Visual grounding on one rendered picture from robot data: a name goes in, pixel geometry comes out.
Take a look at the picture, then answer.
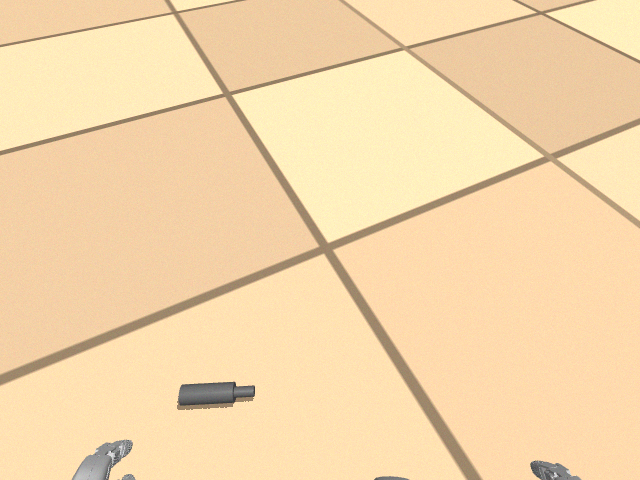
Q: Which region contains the bottle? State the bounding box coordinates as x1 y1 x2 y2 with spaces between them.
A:
179 382 255 406

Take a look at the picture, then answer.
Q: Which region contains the left robot hand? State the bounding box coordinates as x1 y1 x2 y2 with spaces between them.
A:
72 440 135 480

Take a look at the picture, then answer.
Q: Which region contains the right robot hand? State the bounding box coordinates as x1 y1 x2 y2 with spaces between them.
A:
530 461 582 480

